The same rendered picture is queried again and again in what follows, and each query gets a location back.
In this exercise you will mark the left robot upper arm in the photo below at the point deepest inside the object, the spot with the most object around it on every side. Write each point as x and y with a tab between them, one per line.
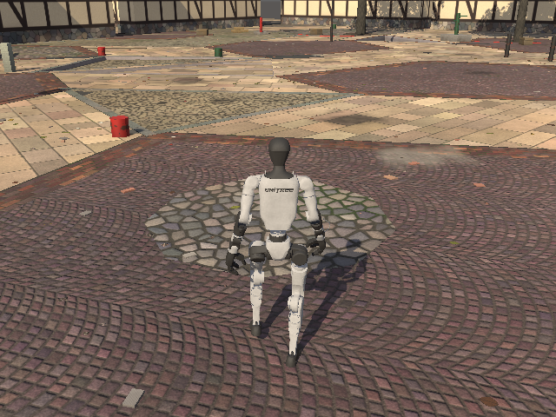
251	183

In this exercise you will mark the left robot shin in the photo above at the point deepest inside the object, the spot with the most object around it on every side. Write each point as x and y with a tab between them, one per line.
255	298

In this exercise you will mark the left robot forearm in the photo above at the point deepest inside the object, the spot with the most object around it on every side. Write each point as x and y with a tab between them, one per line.
237	236

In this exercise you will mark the right robot forearm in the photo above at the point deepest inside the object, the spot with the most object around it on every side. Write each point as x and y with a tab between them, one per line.
318	228

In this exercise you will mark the right robot foot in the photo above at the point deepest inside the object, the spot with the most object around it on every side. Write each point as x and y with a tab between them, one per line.
292	359

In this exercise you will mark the right robot upper arm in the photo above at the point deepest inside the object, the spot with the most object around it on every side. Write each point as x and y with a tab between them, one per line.
305	183

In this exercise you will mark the left robot hand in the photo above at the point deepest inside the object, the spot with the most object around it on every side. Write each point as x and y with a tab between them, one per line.
231	263

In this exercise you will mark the right robot hand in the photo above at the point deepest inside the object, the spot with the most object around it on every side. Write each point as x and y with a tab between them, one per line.
313	243

